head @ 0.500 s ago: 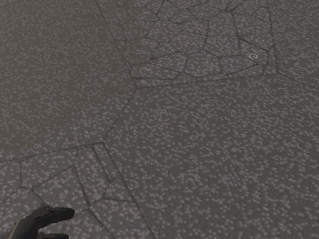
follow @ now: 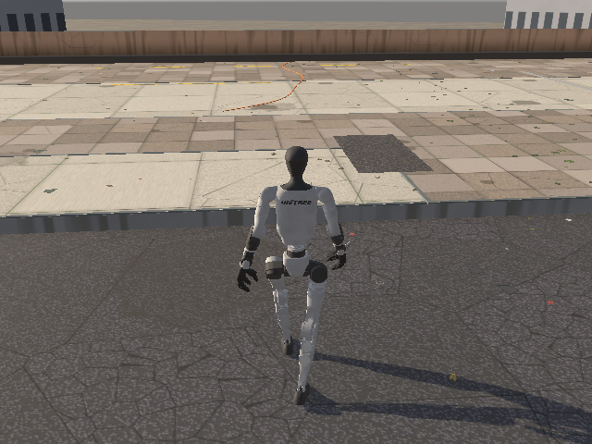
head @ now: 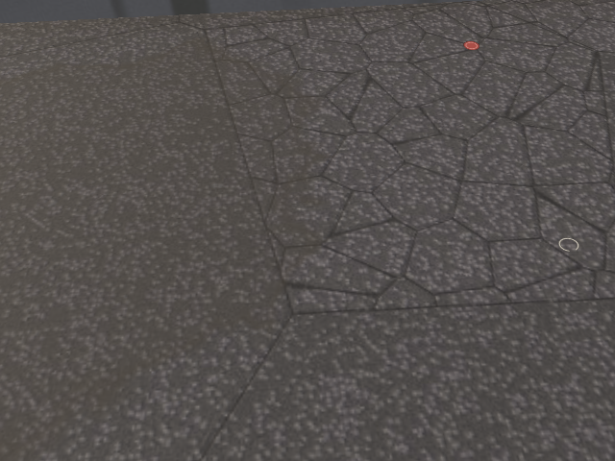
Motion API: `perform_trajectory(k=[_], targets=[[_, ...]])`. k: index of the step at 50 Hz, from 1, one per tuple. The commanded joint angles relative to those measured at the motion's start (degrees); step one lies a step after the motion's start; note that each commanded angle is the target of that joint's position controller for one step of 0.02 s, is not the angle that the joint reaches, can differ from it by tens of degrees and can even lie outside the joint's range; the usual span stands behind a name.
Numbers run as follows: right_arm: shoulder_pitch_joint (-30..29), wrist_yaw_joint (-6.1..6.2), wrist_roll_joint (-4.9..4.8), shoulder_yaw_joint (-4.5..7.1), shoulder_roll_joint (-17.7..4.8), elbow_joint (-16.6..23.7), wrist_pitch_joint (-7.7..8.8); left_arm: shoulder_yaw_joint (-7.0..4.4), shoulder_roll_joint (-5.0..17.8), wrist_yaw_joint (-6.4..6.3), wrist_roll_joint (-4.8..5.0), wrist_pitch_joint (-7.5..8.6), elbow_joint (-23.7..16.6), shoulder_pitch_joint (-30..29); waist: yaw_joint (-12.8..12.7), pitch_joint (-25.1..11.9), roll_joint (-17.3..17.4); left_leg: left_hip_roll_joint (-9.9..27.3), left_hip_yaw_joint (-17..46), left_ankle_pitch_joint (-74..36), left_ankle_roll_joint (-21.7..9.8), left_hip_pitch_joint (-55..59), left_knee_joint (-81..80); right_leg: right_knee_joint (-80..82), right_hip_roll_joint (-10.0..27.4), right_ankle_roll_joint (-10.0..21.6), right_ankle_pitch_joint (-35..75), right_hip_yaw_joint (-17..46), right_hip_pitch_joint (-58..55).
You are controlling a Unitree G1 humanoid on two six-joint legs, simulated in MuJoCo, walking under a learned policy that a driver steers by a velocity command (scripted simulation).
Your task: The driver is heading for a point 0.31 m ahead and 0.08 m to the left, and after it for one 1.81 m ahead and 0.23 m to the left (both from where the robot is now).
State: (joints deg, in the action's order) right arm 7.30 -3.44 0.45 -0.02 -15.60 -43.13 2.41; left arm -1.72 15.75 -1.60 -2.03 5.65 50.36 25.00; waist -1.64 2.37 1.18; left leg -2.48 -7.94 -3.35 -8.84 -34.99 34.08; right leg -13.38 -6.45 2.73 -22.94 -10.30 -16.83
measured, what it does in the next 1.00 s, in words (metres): walks ahead: left foot, then right foot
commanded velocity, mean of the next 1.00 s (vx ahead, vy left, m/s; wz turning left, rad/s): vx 1.00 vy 0.00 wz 0.04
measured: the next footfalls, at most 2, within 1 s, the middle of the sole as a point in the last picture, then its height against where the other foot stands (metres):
left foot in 0.02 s outside the picture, level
right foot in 0.46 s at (352, 370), level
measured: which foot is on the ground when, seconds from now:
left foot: up 0.00-0.00, down 0.02-0.44, up 0.46-0.82, down 0.84-1.00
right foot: down 0.00-0.02, up 0.04-0.44, down 0.46-0.86, up 0.88-1.00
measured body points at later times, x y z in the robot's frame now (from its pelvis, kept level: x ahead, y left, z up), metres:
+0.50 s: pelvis +0.48 +0.02 +0.00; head +0.52 +0.03 +0.45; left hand +0.62 +0.31 -0.07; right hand +0.57 -0.28 -0.11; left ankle +0.21 +0.03 -0.63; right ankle +0.63 -0.05 -0.71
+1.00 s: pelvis +0.92 +0.15 +0.02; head +0.93 +0.16 +0.47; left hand +0.99 +0.45 -0.10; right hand +1.06 -0.12 -0.07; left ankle +0.89 +0.27 -0.71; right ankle +0.84 +0.04 -0.61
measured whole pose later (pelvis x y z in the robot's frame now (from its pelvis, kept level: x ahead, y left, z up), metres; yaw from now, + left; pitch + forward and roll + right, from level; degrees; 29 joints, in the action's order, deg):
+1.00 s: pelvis +0.92 +0.15 +0.02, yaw +1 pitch +2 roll +2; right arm 13.9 0.6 2.8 1.4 -15.7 -41.6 5.1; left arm -4.4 19.0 1.9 -1.0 1.4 45.5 18.1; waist -1.2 -1.6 -2.7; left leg 1.2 -5.1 17.2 0.9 -13.4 28.5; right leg -72.8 0.5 5.2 -17.7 0.3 28.3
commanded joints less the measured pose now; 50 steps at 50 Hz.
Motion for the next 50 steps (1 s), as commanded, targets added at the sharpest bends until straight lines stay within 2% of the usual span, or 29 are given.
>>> perform_trajectory(k=[1,2,3,4,5,6,9,12,16,19,21,22,23,24,25,26,27,29,33,35,37,39,41,42,43,44,45,47,50], targets=[[34.42,1.79,-0.06,5.95,-13.31,-6.01,-0.66,-3.68,14.07,-1.44,-0.93,-1.64,-6.74,-13.33,22.29,-12.39,-4.53,-1.59,5.64,10.97,-6.89,37.89,-2.51,-58.02,11.54,-2.54,73.8,-1.67,20.72],[30.21,2.29,-0.97,6.54,-14.3,-7.01,-1.69,-0.88,2.93,0.0,-1.92,0.08,-9.57,-15.99,14.38,-7.28,13.38,4.94,17.3,2.43,-8.42,48.14,4.16,-80.14,0.34,-2.73,-0.61,2.69,47.8],[23.13,2.31,0.66,7.21,-18.62,-3.79,-1.72,0.61,1.57,1.03,0.85,1.27,-15.09,-7.94,6.22,-18.22,17.32,15.72,50.23,19.38,-22.12,59.93,-9.22,-89.53,-0.6,-4.65,-7.37,14.78,66.45],[19.96,2.62,0.79,6.91,-13.72,-1.2,-1.65,1.14,5.26,1.25,-0.24,2.54,-14.83,-11.6,8.3,-14.41,2.27,17.6,56.55,32.2,-19.83,54.72,-19.89,-82.99,3.69,-2.73,-0.93,18.51,68.67],[18.64,2.97,0.7,5.96,-9.76,-2.23,-1.53,0.96,6.76,1.7,-0.22,3.03,-14.87,-13.82,5.08,-5.7,-6.04,16.04,51.68,33.46,-15.98,42.44,-22.63,-74.12,6.83,-2.08,3.94,18.17,65.75],[17.51,3.02,0.53,5.59,-8.85,-2.94,-0.94,1.23,6.23,1.62,-1.19,2.45,-15.53,-15.28,2.37,-1.64,-8.52,13.11,46.28,27.77,-13.47,33.41,-22.95,-67.94,8.89,-2.62,3.91,17.31,61.99],[15.86,3.13,-0.05,5.08,-9.52,-2.37,1.46,2.35,4.98,2.03,-2.88,-1.7,-16.23,-15.05,-1.15,2.9,-6.29,5.7,34.87,20.24,-11.08,15.99,-25.11,-56.03,12.16,-5.22,3.14,14.26,53.41],[16.66,2.92,-0.53,5.7,-10.47,-1.94,2.21,3.29,3.93,2.84,-1.32,-1.96,-20.66,-25.35,2.36,5.06,-2.12,1.76,29.75,10.31,-9.09,10.26,-27.31,-38.52,12.47,-6.61,15.98,10.8,48.88],[21.52,2.46,-1.22,6.47,-11.08,-3.13,2.1,3.71,2.72,3.03,-0.09,-1.37,-22.15,-31.19,8.32,1.35,1.21,2.05,28.26,-8.07,-4.94,22.17,-23.88,-22.78,8.84,-4.96,30.11,8.33,45.74],[21.99,3.29,-0.76,6.38,-11.01,-4.12,2.45,2.96,4.03,2.65,-0.49,-0.59,-21.9,-30.74,8.21,-0.99,2.05,4.56,27.44,-21.66,-2.6,32.19,-18.86,-15.12,6.81,-2.37,29.29,8.2,41.46],[20.19,3.58,0.44,6.98,-14.77,-4.2,2.82,0.62,8.75,1.57,0.0,-0.2,-18.38,-18.53,1.8,-8.99,3.73,6.25,26.06,-38.16,-0.58,38.28,-4.76,-15.31,3.76,0.19,19.47,7.62,30.74],[16.74,3.55,1.16,7.09,-15.23,-3.67,2.91,-0.61,10.82,0.68,0.44,-0.24,-15.12,-6.95,-5.07,-13.84,4.0,5.07,23.55,-36.42,0.48,34.51,8.11,-15.98,5.77,1.62,16.78,7.94,19.74],[14.44,3.82,1.9,6.02,-11.0,-2.38,3.31,-2.08,13.87,-0.49,-0.41,-0.37,-12.23,6.45,-10.73,-20.21,0.61,3.17,20.14,-23.07,0.69,24.58,27.34,-19.78,13.75,3.38,1.75,16.72,6.26],[24.57,2.85,-1.47,3.56,-1.77,0.06,3.51,-3.94,20.15,0.24,-2.14,-0.44,-10.52,5.38,-2.05,-27.01,-23.85,-7.44,15.25,26.6,4.84,2.26,48.9,-9.25,29.77,14.17,-9.67,54.39,-9.48],[19.11,3.24,0.49,3.1,-5.89,-0.94,3.53,-3.65,14.28,1.34,-0.37,-1.13,-10.85,2.38,-4.22,-21.11,-14.42,-4.14,16.32,27.73,3.01,-7.79,50.68,-3.43,27.4,15.15,-15.29,64.05,-6.58],[10.28,2.97,1.24,3.29,-7.33,1.02,3.61,-3.09,10.66,1.88,0.38,-0.96,-10.73,-2.31,-3.62,-11.45,-7.06,0.04,15.76,21.64,3.2,-10.24,47.45,-2.91,23.82,14.11,-8.88,53.13,1.58],[5.52,2.69,2.16,3.01,-7.73,2.58,3.83,-2.84,8.53,2.38,0.64,-0.93,-9.55,-2.69,-3.21,-7.9,-1.28,1.66,14.6,19.86,3.71,-8.36,43.49,-3.05,21.16,13.11,-0.31,46.49,8.65],[1.77,2.07,3.74,2.06,-5.44,5.93,3.17,-1.95,5.55,2.12,0.83,-0.75,-6.0,0.26,-0.2,-3.09,-3.02,3.57,13.76,22.22,5.56,-6.62,37.57,-1.69,16.32,12.17,8.73,39.57,17.77],[-4.04,0.89,3.87,0.11,-4.27,10.95,2.38,-2.73,7.57,1.4,1.51,-0.12,-4.8,0.45,2.51,1.62,-5.09,6.36,11.44,21.95,9.18,-4.23,20.07,4.65,14.32,13.4,12.84,35.76,29.21],[-8.05,-0.12,2.42,-1.04,-3.25,12.48,2.64,-3.71,9.38,1.67,1.49,-0.21,-5.9,-2.81,2.61,2.34,-5.67,4.47,8.55,11.11,10.0,10.05,6.6,7.74,10.6,11.07,14.75,30.29,40.14],[-8.16,0.14,1.48,-0.74,-4.19,12.0,2.52,-4.58,11.63,2.66,2.37,0.08,-5.81,-1.62,1.84,1.06,-5.79,2.56,7.18,3.14,10.0,20.57,3.33,9.12,11.75,9.77,21.38,30.62,42.32],[-7.64,1.27,1.63,0.16,-6.32,11.62,2.51,-4.77,11.82,2.93,2.87,0.0,-5.02,0.79,1.55,-0.34,-4.48,2.35,7.87,3.54,9.35,22.54,-0.94,3.45,12.28,7.82,28.96,30.47,35.46],[1.8,2.89,2.39,1.83,-8.88,8.61,2.83,-5.12,13.17,2.88,2.76,-0.34,-4.24,2.19,5.99,-7.39,-1.31,0.42,6.87,10.3,7.97,34.06,-3.78,-15.67,8.92,5.3,42.62,27.0,32.19],[10.67,4.03,3.07,2.99,-11.13,7.22,3.21,-4.97,12.39,3.03,2.91,-0.06,-4.75,1.08,10.58,-12.51,-0.71,6.03,11.51,15.45,6.61,46.09,-2.91,-30.53,6.41,3.97,37.11,25.46,39.7],[22.39,5.25,4.26,4.52,-15.55,6.18,3.24,-3.24,5.26,2.58,2.34,0.46,-6.55,-0.08,13.65,-20.63,7.82,22.28,28.85,36.47,4.66,57.34,-5.55,-50.04,3.35,3.92,6.16,21.53,48.2],[18.93,5.18,4.09,5.35,-18.68,6.37,2.41,-2.06,2.74,2.32,4.42,-0.2,-9.73,5.01,8.02,-25.4,20.08,32.35,58.32,51.15,-0.67,58.89,-18.55,-63.93,1.6,3.44,-4.86,16.63,59.6],[13.05,5.12,3.23,4.73,-12.54,7.04,2.08,-2.35,5.95,1.88,2.53,-1.51,-8.31,-0.21,7.22,-14.31,9.8,28.68,53.75,53.63,-1.19,50.87,-19.98,-67.06,6.7,3.83,1.4,15.49,65.35],[10.19,4.37,2.85,3.36,-6.38,5.62,2.68,-2.51,5.56,3.07,1.13,-2.66,-8.52,-6.82,6.01,-4.06,1.69,23.12,34.09,30.51,0.22,39.26,-19.59,-63.02,9.99,3.04,6.22,14.53,64.08],[12.38,3.89,1.24,3.03,-4.57,1.43,4.19,-1.87,2.2,4.59,0.35,-5.01,-11.12,-11.01,2.71,0.6,5.05,20.2,19.84,13.06,2.3,33.16,-22.05,-60.12,12.89,2.14,5.8,14.22,64.15]])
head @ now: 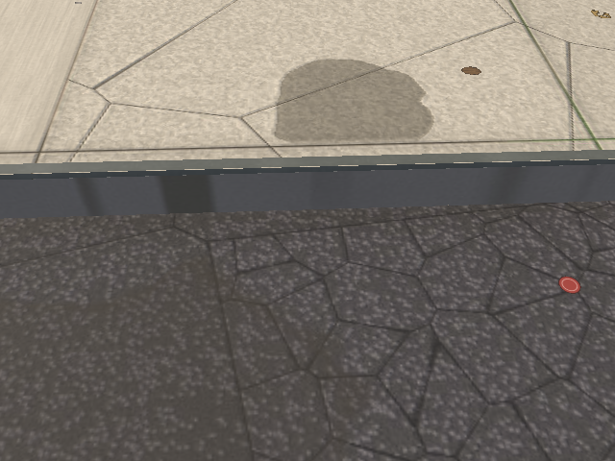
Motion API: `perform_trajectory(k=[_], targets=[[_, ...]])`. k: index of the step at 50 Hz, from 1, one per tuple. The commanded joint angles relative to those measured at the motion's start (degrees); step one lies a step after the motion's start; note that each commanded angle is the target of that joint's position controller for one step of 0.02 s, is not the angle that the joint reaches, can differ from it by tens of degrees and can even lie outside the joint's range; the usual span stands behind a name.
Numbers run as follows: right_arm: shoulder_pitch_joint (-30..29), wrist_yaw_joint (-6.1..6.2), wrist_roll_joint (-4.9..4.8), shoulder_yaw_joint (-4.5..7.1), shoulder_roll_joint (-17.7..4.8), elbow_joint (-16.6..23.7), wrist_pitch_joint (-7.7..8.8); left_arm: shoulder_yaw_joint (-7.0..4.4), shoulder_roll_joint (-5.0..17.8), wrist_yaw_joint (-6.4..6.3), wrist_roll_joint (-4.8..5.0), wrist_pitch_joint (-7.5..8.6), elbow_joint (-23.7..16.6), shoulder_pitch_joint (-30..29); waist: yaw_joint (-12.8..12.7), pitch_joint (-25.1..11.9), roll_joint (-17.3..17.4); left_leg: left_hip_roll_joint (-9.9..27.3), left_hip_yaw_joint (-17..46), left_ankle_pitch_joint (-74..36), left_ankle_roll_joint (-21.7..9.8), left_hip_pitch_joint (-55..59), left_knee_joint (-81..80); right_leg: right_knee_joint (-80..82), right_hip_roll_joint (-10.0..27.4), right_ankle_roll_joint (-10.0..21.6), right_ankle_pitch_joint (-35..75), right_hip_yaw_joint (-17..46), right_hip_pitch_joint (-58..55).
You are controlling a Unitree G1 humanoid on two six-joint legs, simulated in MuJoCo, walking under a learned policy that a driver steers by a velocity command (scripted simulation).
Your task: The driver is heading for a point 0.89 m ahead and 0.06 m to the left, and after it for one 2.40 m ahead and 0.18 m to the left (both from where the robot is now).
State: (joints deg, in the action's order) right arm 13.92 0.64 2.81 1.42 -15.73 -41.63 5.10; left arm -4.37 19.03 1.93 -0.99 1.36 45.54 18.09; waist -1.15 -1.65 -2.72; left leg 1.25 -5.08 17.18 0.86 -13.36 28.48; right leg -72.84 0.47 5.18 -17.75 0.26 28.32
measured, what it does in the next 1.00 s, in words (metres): walks ahead, turning left: right foot, then left foot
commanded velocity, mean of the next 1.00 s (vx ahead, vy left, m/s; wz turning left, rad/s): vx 0.84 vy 0.00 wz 0.29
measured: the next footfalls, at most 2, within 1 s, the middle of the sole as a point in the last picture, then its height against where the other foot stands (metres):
right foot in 0.26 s outside the picture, level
left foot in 0.70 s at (315, 318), level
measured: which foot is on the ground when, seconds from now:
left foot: down 0.00-0.26, up 0.28-0.68, down 0.70-1.00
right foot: up 0.00-0.24, down 0.26-0.70, up 0.72-1.00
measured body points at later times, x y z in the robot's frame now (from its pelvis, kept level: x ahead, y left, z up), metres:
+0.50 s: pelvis +0.47 -0.05 +0.00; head +0.48 -0.05 +0.45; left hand +0.49 +0.22 -0.12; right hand +0.57 -0.32 -0.12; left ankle +0.56 +0.09 -0.64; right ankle +0.39 -0.12 -0.73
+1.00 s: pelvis +0.87 +0.00 +0.01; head +0.92 +0.02 +0.45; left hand +0.99 +0.28 -0.09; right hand +1.00 -0.26 -0.12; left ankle +0.84 +0.00 -0.73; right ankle +1.08 -0.10 -0.67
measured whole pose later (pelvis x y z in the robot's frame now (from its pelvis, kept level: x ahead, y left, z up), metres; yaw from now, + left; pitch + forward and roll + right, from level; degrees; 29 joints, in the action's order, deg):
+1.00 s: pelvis +0.87 +0.00 +0.01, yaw +22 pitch +0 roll +0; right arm 18.0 -0.2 0.6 2.9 -16.5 -48.2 2.9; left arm 0.8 14.0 -0.9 -1.2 2.3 38.3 2.9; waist 3.3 6.7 -1.9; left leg -11.7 1.7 10.5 -9.4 -6.7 18.6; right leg -47.5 5.2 -0.6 -4.5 2.1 38.6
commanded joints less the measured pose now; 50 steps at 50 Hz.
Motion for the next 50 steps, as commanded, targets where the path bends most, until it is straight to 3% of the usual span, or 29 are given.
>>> perform_trajectory(k=[1,6,9,10,12,13,14,15,16,17,20,22,24,26,28,30,31,33,34,35,36,37,38,39,41,43,45,48,50], targets=[[6.33,-0.45,-1.65,1.45,-3.63,-1.02,1.88,0.97,-1.43,1.41,-0.79,-1.23,-7.65,-6.64,1.86,5.07,8.54,16.1,13.27,-12.87,-6.94,11.96,-17.32,-0.34,6.36,-0.35,1.56,3.19,20.73],[3.58,-0.59,-1.41,1.65,-5.66,-3.03,2.95,2.88,-1.68,3.77,-0.94,-0.47,-13.2,-16.05,-0.99,8.36,5.89,10.6,-3.96,-24.16,-5.31,2.84,-25.28,23.2,3.93,1.15,17.12,-1.96,8.69],[9.34,-0.54,-1.84,2.16,-10.4,-5.81,2.61,2.94,-0.33,3.34,-1.24,0.2,-12.42,-17.2,-1.12,7.82,5.53,11.98,-5.74,-55.19,-6.86,6.52,-23.53,31.53,-3.15,3.58,17.15,-7.59,-4.66],[10.0,-0.16,-1.82,2.66,-13.19,-6.31,1.95,2.33,1.71,2.72,-1.69,0.26,-11.3,-13.85,-3.56,4.7,6.97,12.98,-5.62,-67.4,-7.37,9.96,-16.59,32.6,-5.48,4.24,12.28,-8.2,-9.55],[8.24,0.51,-2.04,2.93,-16.1,-6.94,0.25,0.26,5.85,0.75,-2.54,0.35,-5.23,6.48,-15.13,-5.91,7.41,12.22,-4.55,-69.82,-7.31,5.64,11.86,39.07,-5.09,6.43,9.43,-4.12,-33.62],[10.71,0.03,-1.56,1.87,-10.81,-6.22,-0.05,-1.26,11.09,-0.58,-3.49,0.39,-3.25,11.49,-13.77,-11.96,2.21,6.41,-2.02,-30.6,-6.86,-6.14,34.87,37.84,5.55,6.17,-2.85,7.22,-47.17],[18.97,-0.87,-4.3,0.13,-3.13,-2.97,0.3,-2.15,16.3,-1.06,-3.84,0.99,-5.65,8.28,-5.16,-23.84,-12.93,-1.9,6.26,11.56,-5.54,-22.68,58.37,45.59,25.19,9.6,-9.99,38.99,-58.76],[9.59,-0.28,-3.94,1.66,-10.06,-1.78,0.46,-2.33,13.42,-1.36,-2.55,0.97,-6.1,7.66,-9.56,-21.92,-1.25,-1.03,11.83,4.86,-6.64,-27.07,60.54,52.9,22.82,7.78,-10.31,40.39,-52.22],[6.64,-0.37,-3.98,1.51,-8.55,-1.04,0.46,-1.43,10.79,-1.71,-2.33,1.69,-4.16,4.12,-5.89,-8.77,-0.46,1.4,10.33,0.21,-6.38,-29.97,57.24,54.09,21.02,7.29,-5.48,30.81,-41.79],[7.09,-0.75,-3.39,1.0,-6.85,-2.18,0.07,-0.66,7.16,-1.5,-2.16,2.47,-3.36,1.28,-2.84,-1.36,2.54,4.25,9.6,-1.96,-6.11,-27.84,51.78,56.34,18.62,5.97,0.24,23.97,-31.63],[10.96,-2.33,-1.93,0.91,-3.65,-5.28,-3.39,0.72,2.1,-1.32,-1.0,4.46,-1.83,-0.96,2.52,3.12,0.03,7.11,9.81,-3.25,-5.0,-20.44,46.66,62.6,14.63,3.39,3.23,10.87,-18.54],[6.19,-3.07,-1.95,1.2,-2.59,-4.38,-4.56,0.78,1.24,-1.09,0.08,5.68,-0.31,-0.94,3.0,7.01,0.84,7.73,8.74,-6.69,-4.85,-25.62,43.86,66.26,12.31,1.17,8.61,2.76,-18.59],[-0.82,-3.6,-2.2,0.82,-1.35,-1.31,-4.38,0.95,0.39,-0.85,0.04,6.52,0.67,-0.33,2.68,9.73,-0.87,7.51,6.07,-13.3,-5.02,-28.14,37.19,67.71,9.98,-0.29,20.4,-5.44,-18.23],[-4.06,-4.02,-2.99,0.74,-1.28,-1.07,-4.05,1.39,-1.04,-1.08,-0.25,6.71,1.16,-1.07,2.29,8.46,0.0,4.27,1.84,-20.06,-6.02,-26.91,31.09,68.02,5.27,-2.24,28.7,-12.64,-20.42],[-8.37,-5.12,-2.47,0.01,-0.84,1.8,-3.48,1.01,1.54,-1.67,0.4,7.25,1.65,-0.16,3.03,10.24,0.05,4.6,-1.38,-24.27,-7.85,-23.39,19.57,68.78,8.41,-2.99,40.48,-15.7,-21.57],[-9.64,-5.43,-2.07,0.18,-1.93,1.76,-3.37,0.66,3.77,-2.69,0.5,7.05,2.11,1.41,3.21,8.23,1.03,0.08,-5.57,-27.67,-9.53,-17.95,12.84,66.36,8.77,-3.79,55.84,-17.23,-27.28],[-6.81,-5.47,-2.18,0.51,-3.38,0.88,-3.33,0.29,5.67,-3.33,0.3,6.41,1.93,1.66,4.89,5.65,-0.55,-2.48,-6.81,-26.06,-10.18,-14.53,11.68,61.4,9.41,-4.29,68.56,-17.18,-30.98],[7.85,-4.7,-2.61,2.27,-7.66,-2.89,-3.86,-1.07,10.04,-4.3,-0.54,4.13,0.41,-2.0,13.26,-2.93,-4.41,-6.43,-6.29,-17.69,-11.82,0.16,13.12,43.02,11.62,-4.39,84.12,-15.98,-32.83],[19.63,-3.82,-2.17,3.67,-10.23,-6.49,-3.99,-1.43,10.53,-4.26,-0.71,2.94,-0.85,-5.13,18.35,-7.01,-2.92,-7.2,-3.91,-14.05,-13.61,10.67,11.58,25.89,11.85,-3.55,81.34,-14.49,-29.2],[24.28,-2.26,-2.21,5.03,-11.69,-8.06,-4.12,-1.15,8.48,-3.22,-0.32,2.58,-0.5,-5.98,19.57,-6.59,3.01,-5.84,0.95,-14.2,-15.86,18.12,5.28,3.39,6.34,-3.99,51.01,-14.96,-21.49],[18.48,-1.31,-2.89,5.91,-15.1,-8.09,-4.44,1.26,-1.24,-2.06,-1.24,3.72,-3.24,-5.86,10.87,0.77,19.69,1.35,13.12,-42.64,-18.28,23.65,10.43,-19.74,-5.17,-6.61,-10.93,-11.52,2.22],[14.65,-1.43,-1.08,7.22,-21.11,-5.05,-4.43,2.28,-1.07,-2.31,0.23,4.6,-8.39,1.1,5.41,-14.52,19.92,11.87,40.47,-39.3,-31.22,36.01,-0.38,-30.48,-6.82,-7.55,-13.83,0.44,15.64],[9.79,-1.3,-1.32,7.27,-18.48,-1.82,-4.39,2.71,1.85,-2.76,-0.51,5.55,-7.78,-0.14,5.19,-13.99,6.75,14.55,47.93,-26.91,-29.74,32.03,-8.96,-25.38,-2.86,-6.2,-9.3,5.26,16.42],[6.78,-1.01,-1.78,6.17,-14.22,-1.92,-4.39,2.65,3.01,-2.78,-0.54,5.74,-7.42,-2.8,2.66,-3.98,-1.24,12.73,43.36,-25.99,-26.39,19.91,-11.5,-17.74,-0.5,-6.24,-5.62,4.97,14.68],[4.32,-0.78,-3.02,4.98,-11.07,-1.6,-3.45,2.73,3.17,-3.28,-2.13,3.51,-7.82,-5.03,-0.32,2.76,-5.14,8.84,33.49,-43.38,-22.82,5.03,-11.32,-8.62,2.87,-7.95,-5.12,4.33,8.04],[3.76,-1.02,-3.07,4.32,-10.73,-1.98,-2.37,3.16,2.48,-3.34,-2.27,1.02,-7.97,-4.22,-2.21,2.17,-5.27,5.14,23.72,-55.21,-19.65,-3.74,-11.28,2.24,4.59,-9.17,-4.55,2.44,0.0],[4.6,-1.2,-2.29,4.23,-10.66,-2.69,-1.44,3.75,0.52,-3.11,-1.2,0.6,-8.28,-5.0,-1.51,-0.66,-2.24,1.48,16.73,-67.25,-14.76,-2.33,-9.64,11.51,3.33,-8.2,1.62,-0.82,-1.91],[4.49,-0.86,-2.68,2.64,-5.98,-3.62,-1.37,4.51,-1.86,-2.6,-0.04,0.52,-7.31,-6.33,1.22,-3.62,3.59,-2.02,8.83,-62.79,-6.09,3.88,-10.16,26.83,2.0,-5.43,17.28,-4.01,-3.7],[4.87,-0.21,-1.74,1.78,-4.4,-4.16,-1.13,4.58,-2.63,-2.91,0.61,0.43,-5.23,-5.63,2.76,-4.48,5.76,-0.75,5.42,-60.13,-4.33,9.76,-10.49,28.82,0.89,-4.6,21.44,-5.5,-3.41]])
Keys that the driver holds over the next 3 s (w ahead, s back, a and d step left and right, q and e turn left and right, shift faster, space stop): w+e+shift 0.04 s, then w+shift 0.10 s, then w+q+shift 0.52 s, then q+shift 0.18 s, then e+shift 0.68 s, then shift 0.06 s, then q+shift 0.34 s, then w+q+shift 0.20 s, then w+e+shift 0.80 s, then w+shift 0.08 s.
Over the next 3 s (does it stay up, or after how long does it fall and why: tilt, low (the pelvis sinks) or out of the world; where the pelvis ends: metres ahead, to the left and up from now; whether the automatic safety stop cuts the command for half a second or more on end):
stays up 1.75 0.32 0.15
